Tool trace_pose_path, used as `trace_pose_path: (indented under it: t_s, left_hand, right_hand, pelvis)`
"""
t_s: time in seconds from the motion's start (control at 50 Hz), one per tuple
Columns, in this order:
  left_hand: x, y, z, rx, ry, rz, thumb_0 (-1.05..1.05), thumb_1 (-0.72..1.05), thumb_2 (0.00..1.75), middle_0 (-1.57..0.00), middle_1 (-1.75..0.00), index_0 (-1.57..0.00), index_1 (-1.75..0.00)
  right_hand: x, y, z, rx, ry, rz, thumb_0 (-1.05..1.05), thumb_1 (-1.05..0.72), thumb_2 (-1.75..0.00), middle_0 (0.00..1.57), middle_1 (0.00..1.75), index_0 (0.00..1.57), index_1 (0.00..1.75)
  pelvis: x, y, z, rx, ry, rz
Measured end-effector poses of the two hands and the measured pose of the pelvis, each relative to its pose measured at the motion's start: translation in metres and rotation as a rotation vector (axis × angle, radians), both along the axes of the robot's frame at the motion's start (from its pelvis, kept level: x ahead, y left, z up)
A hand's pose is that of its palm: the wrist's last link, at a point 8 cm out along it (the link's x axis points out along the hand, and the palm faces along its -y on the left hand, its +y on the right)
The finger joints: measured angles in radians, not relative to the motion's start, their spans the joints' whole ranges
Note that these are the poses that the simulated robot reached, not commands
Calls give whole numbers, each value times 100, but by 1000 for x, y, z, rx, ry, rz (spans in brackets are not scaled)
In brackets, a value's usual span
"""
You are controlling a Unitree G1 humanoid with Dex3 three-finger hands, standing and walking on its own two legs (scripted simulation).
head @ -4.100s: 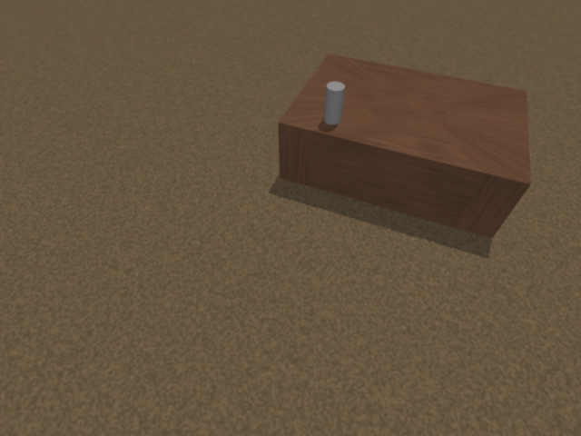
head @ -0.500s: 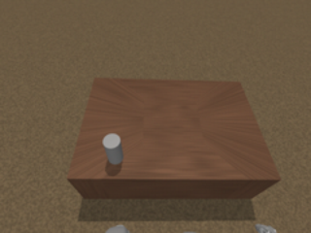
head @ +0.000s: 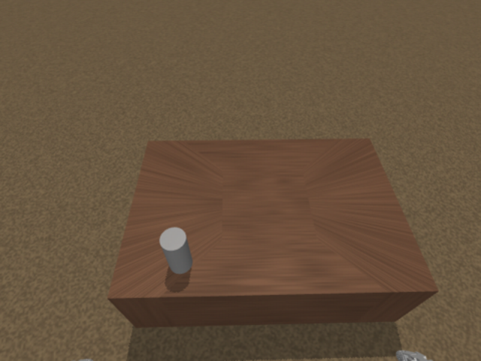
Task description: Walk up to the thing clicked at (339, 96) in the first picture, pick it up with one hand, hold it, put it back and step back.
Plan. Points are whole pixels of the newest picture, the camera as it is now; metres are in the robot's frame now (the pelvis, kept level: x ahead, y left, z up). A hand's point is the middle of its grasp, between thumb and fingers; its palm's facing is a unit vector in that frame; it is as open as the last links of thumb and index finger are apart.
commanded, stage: walk up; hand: left
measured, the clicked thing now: (177, 251) +0.48 +0.20 -0.36
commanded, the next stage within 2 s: stand in 0.68 s
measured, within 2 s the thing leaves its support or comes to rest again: neither
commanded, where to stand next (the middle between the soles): +0.07 -0.01 m, yaw +1 degrees
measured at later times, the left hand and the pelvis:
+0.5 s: hand out of the picture +0.08 +0.26 -0.15, palm faces -0.01 -0.95 -0.32, open 7.4 cm; pelvis +0.01 +0.01 +0.01, yaw +0 degrees
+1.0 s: hand out of the picture +0.09 +0.27 -0.15, palm faces -0.01 -0.94 -0.34, open 7.4 cm; pelvis +0.01 +0.01 +0.01, yaw +0 degrees
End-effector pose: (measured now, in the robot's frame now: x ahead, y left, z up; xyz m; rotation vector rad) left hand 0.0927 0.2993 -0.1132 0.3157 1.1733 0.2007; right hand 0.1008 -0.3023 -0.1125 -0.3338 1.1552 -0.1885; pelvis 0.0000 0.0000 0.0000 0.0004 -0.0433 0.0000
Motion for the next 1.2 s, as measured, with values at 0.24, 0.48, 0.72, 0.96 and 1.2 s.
trace_pose_path:
  t_s: [0.24, 0.48, 0.72, 0.96, 1.2]
  left_hand:
    - [-2, -4, -1, -24, 35, 4, 1, 91, 90, -20, -30, -20, -30]
    - [-13, 1, -4, -28, 76, 22, 1, 91, 90, -20, -30, -20, -30]
    - [-15, 4, -2, -22, 73, 28, 1, 91, 90, -20, -30, -20, -30]
    - [-13, 11, 2, -4, 54, 22, 1, 91, 90, -20, -30, -20, -30]
    - [-15, 15, 1, 0, 65, 23, 1, 91, 90, -20, -30, -20, -30]
  right_hand:
    - [-29, -1, 2, -5, 73, -35, 1, -91, -90, 20, 30, 21, 30]
    - [-32, 8, 1, 2, 88, -40, 1, -91, -90, 20, 30, 21, 30]
    - [-10, 14, 3, 10, 47, -22, 1, -91, -90, 20, 30, 21, 30]
    - [-4, 18, 3, 19, 49, -13, 1, -91, -90, 20, 30, 21, 30]
    - [-10, 20, 2, 20, 73, -19, 1, -91, -90, 20, 30, 21, 30]
  pelvis:
    - [2, 1, 6, -3, 5, -3]
    - [6, 6, 7, -1, 12, -4]
    - [10, 8, 8, -2, 12, -2]
    - [11, 11, 8, -2, 10, 5]
    - [14, 13, 9, -2, 10, 10]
